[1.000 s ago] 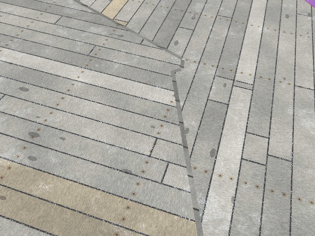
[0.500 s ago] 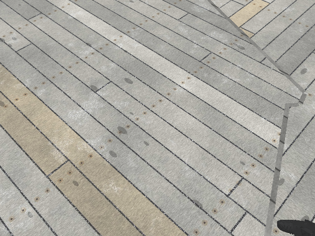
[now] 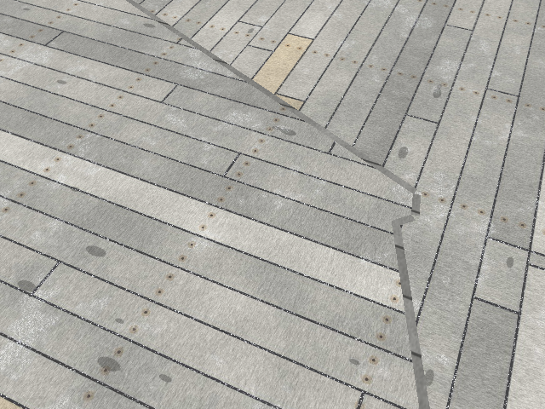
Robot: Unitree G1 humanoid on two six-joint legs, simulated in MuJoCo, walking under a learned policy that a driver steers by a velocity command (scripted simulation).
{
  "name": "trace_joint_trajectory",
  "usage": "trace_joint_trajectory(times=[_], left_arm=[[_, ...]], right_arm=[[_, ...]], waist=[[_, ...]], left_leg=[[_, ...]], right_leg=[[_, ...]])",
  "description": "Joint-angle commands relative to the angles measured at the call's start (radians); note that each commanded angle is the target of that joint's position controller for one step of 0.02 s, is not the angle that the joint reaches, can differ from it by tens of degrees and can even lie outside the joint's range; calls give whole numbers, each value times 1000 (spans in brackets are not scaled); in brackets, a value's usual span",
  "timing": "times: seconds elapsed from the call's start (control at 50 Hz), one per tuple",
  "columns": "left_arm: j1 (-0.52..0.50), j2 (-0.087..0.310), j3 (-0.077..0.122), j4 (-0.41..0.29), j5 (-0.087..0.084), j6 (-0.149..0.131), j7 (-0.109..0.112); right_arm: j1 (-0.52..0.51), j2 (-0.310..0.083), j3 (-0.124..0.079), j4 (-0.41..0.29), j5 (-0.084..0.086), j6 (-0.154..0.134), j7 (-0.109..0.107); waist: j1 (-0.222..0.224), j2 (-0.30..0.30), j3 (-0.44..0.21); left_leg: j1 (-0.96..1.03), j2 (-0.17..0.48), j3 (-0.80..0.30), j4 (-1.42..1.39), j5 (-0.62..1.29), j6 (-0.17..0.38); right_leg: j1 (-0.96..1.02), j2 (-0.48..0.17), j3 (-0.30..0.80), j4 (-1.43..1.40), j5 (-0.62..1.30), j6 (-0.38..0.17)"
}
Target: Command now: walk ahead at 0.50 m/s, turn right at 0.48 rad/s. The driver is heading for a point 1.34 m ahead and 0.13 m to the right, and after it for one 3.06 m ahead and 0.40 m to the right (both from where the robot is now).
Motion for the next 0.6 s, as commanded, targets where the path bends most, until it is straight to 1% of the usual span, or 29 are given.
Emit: trace_joint_trajectory(times=[0.02,0.06,0.08,0.1,0.12,0.14,0.16,0.18,0.2,0.22,0.24,0.26,0.28,0.3,0.32,0.36,0.4,0.42,0.46,0.48,0.5,0.54,0.56,0.6], left_arm=[[-111,35,-2,-103,1,-13,-22],[-145,42,-1,-133,2,-12,-34],[-145,49,3,-145,2,-11,-38],[-127,63,11,-152,2,-7,-41],[-80,85,24,-150,1,-2,-40],[25,120,45,-130,-2,3,-36],[191,174,79,-89,-5,7,-23],[305,268,107,-64,-8,20,-1],[242,345,111,-101,-3,1,-6],[248,240,82,-117,3,-18,-19],[222,196,69,-104,7,-32,-20],[178,175,62,-104,1,-42,-21],[122,147,56,-109,2,-42,-16],[95,134,49,-127,13,-43,-11],[81,130,49,-133,13,-44,-6],[99,140,51,-124,2,-45,9],[124,166,57,-117,4,-39,23],[135,170,57,-113,4,-36,28],[143,159,50,-103,6,-33,34],[154,152,46,-94,8,-34,35],[173,154,45,-83,10,-36,34],[202,160,43,-61,10,-39,30],[212,162,43,-51,11,-39,29],[222,171,45,-31,12,-35,29]], right_arm=[[-17,-170,-43,-49,15,1,-9],[-2,-183,-48,-37,26,18,-10],[-8,-194,-50,-36,30,26,-12],[-18,-210,-54,-38,33,33,-14],[-27,-226,-58,-42,39,40,-17],[-41,-234,-59,-47,44,49,-18],[-57,-222,-50,-52,49,51,-20],[-25,-149,-23,-73,14,41,-22],[35,-42,13,-136,3,8,-14],[-79,-152,-5,-143,37,-25,-3],[-141,-168,-9,-168,60,-40,1],[-148,-148,-3,-157,34,-47,-8],[-147,-150,-9,-155,7,-43,-15],[-132,-158,-13,-152,6,-33,-13],[-120,-156,-14,-152,4,-22,-11],[-122,-122,-5,-149,-2,-2,-7],[-188,-100,6,-169,-3,7,-8],[-230,-91,10,-180,-2,7,-7],[-277,-76,20,-180,4,3,1],[-300,-71,25,-178,7,-2,8],[-324,-73,26,-180,12,-7,15],[-359,-89,23,-191,21,-14,24],[-372,-98,21,-198,22,-16,28],[-379,-113,17,-209,25,-18,36]], waist=[[-13,62,81],[-15,70,82],[-3,80,68],[17,99,37],[51,121,-9],[115,127,-73],[208,106,-159],[224,-58,-237],[108,-241,-356],[184,-60,-375],[173,-26,-243],[129,58,-155],[89,58,-134],[63,17,-127],[51,12,-121],[45,22,-101],[64,10,-68],[79,-3,-56],[105,-38,-53],[123,-48,-50],[141,-52,-43],[160,-53,-22],[164,-52,-11],[159,-53,11]], left_leg=[[-18,321,-66,-90,316,143],[54,338,-49,-44,391,129],[75,341,-35,-3,500,119],[91,339,-20,59,675,107],[101,334,-9,153,853,95],[82,318,5,308,960,80],[-25,276,30,534,904,42],[-306,213,23,856,375,-9],[-704,-21,-158,1178,-364,-66],[-813,23,-338,1230,-330,-46],[-852,63,-329,1168,-234,-24],[-791,109,-327,1073,-170,-19],[-749,134,-318,995,-111,-26],[-679,147,-328,970,-81,-34],[-655,148,-325,935,-65,-48],[-640,144,-299,849,-42,-80],[-650,129,-283,722,36,-108],[-646,118,-284,644,97,-114],[-605,103,-276,486,235,-114],[-576,98,-266,426,301,-110],[-556,95,-258,396,352,-103],[-570,97,-261,355,369,-75],[-595,97,-263,338,344,-55],[-642,97,-263,315,260,-13]], right_leg=[[-29,-5,-37,-97,13,-25],[-43,10,-67,-135,-55,-50],[-16,29,-90,-149,-97,-66],[39,63,-122,-151,-146,-85],[120,104,-154,-145,-200,-107],[255,150,-177,-157,-228,-135],[505,193,-170,-229,-169,-176],[798,34,96,-240,-118,-239],[1053,-194,737,-412,-350,-457],[1080,-210,770,-512,-362,-419],[980,-178,605,-507,-258,-369],[835,-121,454,-473,-25,-320],[753,-83,379,-488,9,-304],[672,-62,352,-511,69,-309],[635,-50,334,-530,103,-313],[565,-28,273,-545,139,-307],[505,-9,245,-560,105,-293],[489,5,233,-560,71,-278],[481,24,188,-561,-5,-243],[478,22,174,-563,-34,-231],[480,7,175,-567,-57,-227],[530,-31,192,-556,-77,-224],[573,-54,202,-546,-68,-222],[662,-100,208,-525,-10,-211]])
Keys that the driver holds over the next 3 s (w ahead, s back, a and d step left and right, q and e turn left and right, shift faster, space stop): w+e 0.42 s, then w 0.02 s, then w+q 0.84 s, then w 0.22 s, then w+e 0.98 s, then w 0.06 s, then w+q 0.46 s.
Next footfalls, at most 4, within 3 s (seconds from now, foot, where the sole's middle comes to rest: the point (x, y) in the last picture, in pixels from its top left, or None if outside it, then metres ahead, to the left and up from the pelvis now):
0.16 right None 0.26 -0.13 -0.78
0.70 left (271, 369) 0.59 0.00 -0.78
1.22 right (339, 272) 0.86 -0.21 -0.78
1.70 left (234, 219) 1.08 0.09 -0.78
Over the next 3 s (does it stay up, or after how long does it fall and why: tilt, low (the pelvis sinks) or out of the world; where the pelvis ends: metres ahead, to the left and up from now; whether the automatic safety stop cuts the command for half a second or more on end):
stays up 1.63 -0.15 0.01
